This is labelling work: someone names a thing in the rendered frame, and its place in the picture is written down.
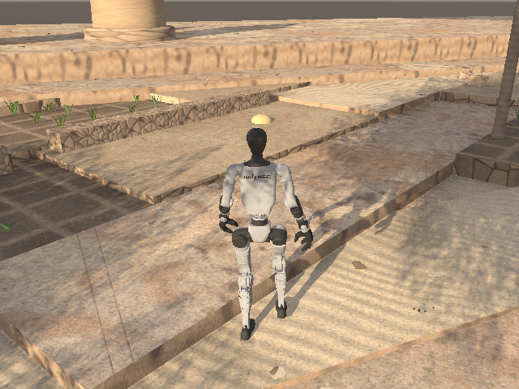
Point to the left robot foot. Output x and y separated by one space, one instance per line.
246 333

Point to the right robot upper arm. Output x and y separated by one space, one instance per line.
287 184

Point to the left robot upper arm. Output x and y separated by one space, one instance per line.
228 185

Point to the right robot hand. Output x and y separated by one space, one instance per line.
308 238

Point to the left robot forearm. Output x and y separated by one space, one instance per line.
224 212

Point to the left robot hand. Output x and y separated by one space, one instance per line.
229 221

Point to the right robot thigh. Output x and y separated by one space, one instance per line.
278 238

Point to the right robot forearm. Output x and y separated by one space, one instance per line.
300 217

